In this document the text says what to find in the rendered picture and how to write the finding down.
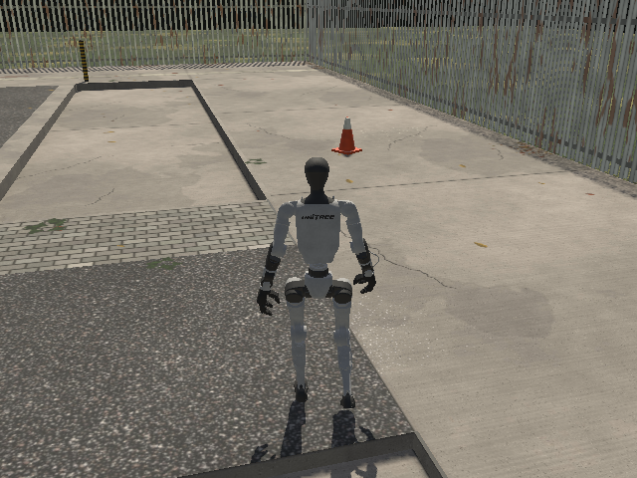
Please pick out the left robot thigh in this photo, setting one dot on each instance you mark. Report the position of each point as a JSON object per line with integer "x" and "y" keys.
{"x": 295, "y": 297}

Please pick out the robot right hand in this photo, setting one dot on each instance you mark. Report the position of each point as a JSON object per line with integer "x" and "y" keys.
{"x": 360, "y": 279}

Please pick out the left robot forearm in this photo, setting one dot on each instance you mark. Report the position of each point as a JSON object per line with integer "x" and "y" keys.
{"x": 270, "y": 270}

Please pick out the robot left hand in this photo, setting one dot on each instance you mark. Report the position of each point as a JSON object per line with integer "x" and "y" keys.
{"x": 262, "y": 300}

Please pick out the right robot upper arm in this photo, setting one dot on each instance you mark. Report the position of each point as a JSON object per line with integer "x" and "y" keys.
{"x": 348, "y": 209}

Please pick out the robot right foot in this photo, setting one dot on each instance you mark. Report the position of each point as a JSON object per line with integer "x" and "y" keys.
{"x": 347, "y": 401}

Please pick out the right robot forearm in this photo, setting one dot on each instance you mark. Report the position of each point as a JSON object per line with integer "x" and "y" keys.
{"x": 364, "y": 261}

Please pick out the left robot upper arm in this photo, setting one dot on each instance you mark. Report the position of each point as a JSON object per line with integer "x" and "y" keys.
{"x": 286, "y": 211}

